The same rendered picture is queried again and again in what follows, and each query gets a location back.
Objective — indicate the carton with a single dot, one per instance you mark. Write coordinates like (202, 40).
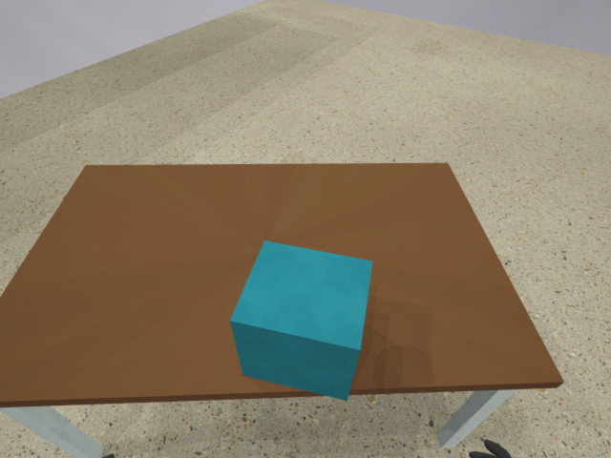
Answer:
(300, 318)

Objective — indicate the robot right hand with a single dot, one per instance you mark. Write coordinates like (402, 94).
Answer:
(494, 448)

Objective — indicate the table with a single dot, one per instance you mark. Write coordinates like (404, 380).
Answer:
(127, 294)

